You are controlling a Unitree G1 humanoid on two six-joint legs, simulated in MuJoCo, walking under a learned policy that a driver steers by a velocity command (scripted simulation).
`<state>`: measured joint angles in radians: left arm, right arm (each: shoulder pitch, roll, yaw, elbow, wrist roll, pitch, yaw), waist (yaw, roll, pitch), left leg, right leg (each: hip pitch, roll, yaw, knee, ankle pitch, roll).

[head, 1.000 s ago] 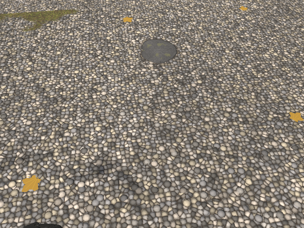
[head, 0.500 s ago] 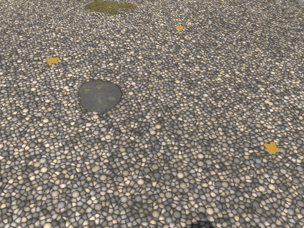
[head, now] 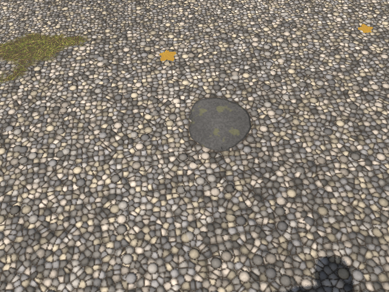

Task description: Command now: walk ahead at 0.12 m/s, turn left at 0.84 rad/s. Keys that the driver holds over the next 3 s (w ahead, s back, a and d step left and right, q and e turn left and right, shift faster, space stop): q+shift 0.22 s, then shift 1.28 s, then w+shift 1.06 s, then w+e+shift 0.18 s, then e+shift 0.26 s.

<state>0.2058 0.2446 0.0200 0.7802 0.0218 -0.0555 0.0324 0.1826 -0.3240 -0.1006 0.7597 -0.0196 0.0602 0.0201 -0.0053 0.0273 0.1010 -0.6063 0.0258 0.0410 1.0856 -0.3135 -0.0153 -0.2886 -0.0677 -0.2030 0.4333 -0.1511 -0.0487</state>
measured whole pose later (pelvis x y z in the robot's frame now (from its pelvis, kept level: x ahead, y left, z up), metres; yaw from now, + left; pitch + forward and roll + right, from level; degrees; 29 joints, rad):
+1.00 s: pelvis +0.05 -0.01 +0.00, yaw +22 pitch -2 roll +0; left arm 0.18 0.22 0.02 0.80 0.01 0.02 0.01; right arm 0.21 -0.24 -0.02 0.84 -0.01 0.03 -0.01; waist 0.00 0.00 0.03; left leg -0.16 -0.03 -0.06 0.44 -0.25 0.01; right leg -0.20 0.02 -0.04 0.44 -0.21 -0.04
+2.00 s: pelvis +0.17 +0.05 +0.00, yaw +23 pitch +3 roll +0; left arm -0.02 0.26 0.07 0.84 0.04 -0.03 -0.07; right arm 0.50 -0.21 -0.05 1.06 -0.02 -0.11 -0.01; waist -0.09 -0.01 -0.03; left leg 0.10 -0.01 -0.04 0.12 -0.29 0.03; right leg -0.67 -0.07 -0.04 0.81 -0.11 -0.02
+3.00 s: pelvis +1.00 +0.29 -0.02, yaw +7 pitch -1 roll +2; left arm 0.09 0.26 0.04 0.78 0.04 -0.04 -0.05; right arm 0.37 -0.21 -0.04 0.96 0.02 -0.11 -0.02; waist -0.02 -0.04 0.11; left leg 0.08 0.01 0.31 0.52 -0.46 0.00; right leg -0.60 0.02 -0.16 0.62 0.10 -0.13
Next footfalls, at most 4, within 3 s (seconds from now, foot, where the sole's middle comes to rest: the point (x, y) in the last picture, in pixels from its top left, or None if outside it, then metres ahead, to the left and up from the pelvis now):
0.18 left None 0.12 0.13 -0.78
0.60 right None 0.14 -0.07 -0.78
0.84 left None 0.04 0.11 -0.78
2.14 right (207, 272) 0.48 0.02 -0.78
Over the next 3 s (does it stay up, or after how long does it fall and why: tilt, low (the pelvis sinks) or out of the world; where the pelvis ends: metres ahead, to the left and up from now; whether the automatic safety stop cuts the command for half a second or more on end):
stays up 1.00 0.29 -0.02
